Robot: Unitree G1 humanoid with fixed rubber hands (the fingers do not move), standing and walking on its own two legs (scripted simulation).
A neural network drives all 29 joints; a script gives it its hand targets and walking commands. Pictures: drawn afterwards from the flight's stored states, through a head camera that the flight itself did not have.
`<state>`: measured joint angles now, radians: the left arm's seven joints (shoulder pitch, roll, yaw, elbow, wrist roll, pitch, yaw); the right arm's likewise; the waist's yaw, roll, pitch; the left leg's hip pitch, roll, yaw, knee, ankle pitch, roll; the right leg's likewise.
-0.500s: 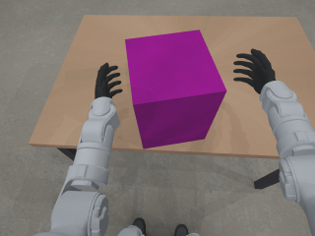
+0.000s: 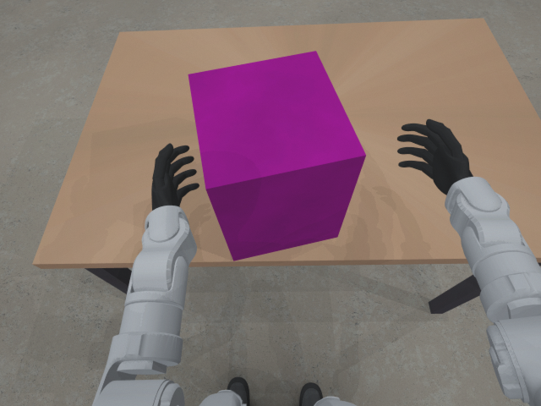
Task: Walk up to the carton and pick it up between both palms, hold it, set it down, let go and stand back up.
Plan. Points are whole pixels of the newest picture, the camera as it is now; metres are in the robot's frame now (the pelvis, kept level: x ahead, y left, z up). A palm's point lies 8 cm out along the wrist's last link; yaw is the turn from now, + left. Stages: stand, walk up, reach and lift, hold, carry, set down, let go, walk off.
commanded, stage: set down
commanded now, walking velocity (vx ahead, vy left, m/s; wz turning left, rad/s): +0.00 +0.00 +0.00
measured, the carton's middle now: (271, 165) +0.47 +0.05 +0.00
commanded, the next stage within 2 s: let go in 1.52 s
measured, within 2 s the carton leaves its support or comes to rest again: neither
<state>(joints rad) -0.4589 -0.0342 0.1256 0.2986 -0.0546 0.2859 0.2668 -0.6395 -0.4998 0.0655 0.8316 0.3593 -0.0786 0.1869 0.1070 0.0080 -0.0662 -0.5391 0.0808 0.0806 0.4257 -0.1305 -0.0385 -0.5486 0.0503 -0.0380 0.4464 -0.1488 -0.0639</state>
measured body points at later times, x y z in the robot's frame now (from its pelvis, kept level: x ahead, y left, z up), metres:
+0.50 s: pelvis +0.00 +0.00 +0.00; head +0.06 +0.00 +0.44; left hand +0.33 +0.18 +0.02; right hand +0.37 -0.22 +0.01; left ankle +0.03 +0.15 -0.74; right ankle +0.03 -0.07 -0.74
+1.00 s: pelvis +0.02 +0.01 +0.00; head +0.07 +0.02 +0.45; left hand +0.27 +0.20 -0.03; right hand +0.30 -0.24 -0.03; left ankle +0.03 +0.15 -0.74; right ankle +0.03 -0.07 -0.74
